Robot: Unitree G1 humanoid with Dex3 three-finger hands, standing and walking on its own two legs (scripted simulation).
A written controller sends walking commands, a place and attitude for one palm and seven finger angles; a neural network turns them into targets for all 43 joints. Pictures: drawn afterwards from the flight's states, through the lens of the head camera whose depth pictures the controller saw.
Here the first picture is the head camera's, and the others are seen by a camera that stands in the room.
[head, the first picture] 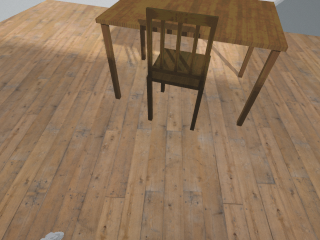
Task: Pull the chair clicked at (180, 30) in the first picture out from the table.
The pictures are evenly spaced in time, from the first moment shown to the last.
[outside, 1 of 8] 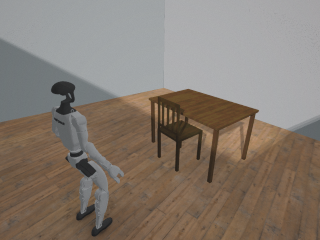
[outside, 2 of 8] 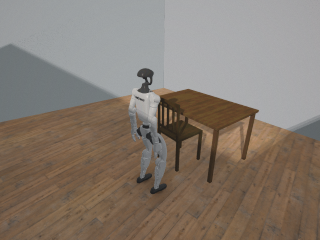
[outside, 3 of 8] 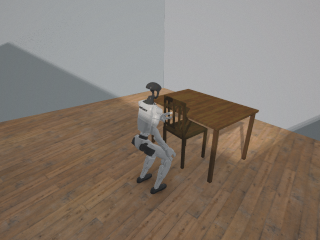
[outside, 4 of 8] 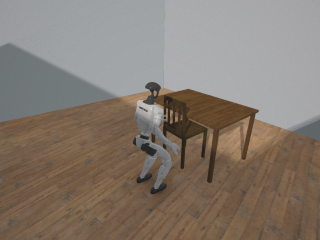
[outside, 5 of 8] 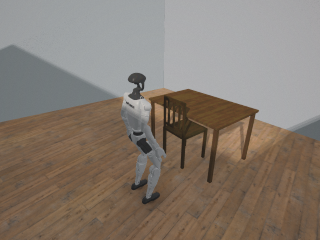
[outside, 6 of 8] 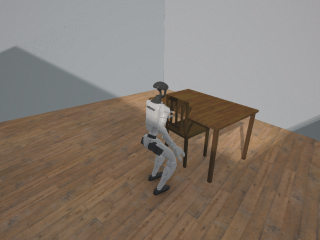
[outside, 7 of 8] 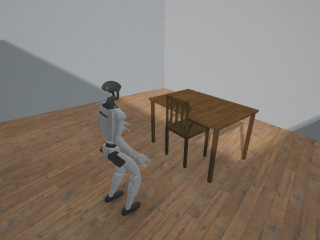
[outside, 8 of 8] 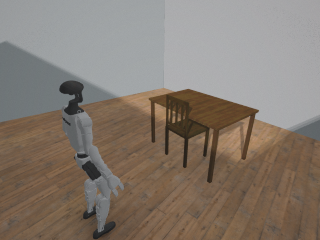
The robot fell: no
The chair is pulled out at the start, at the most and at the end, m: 0.00 0.00 -0.13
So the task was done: no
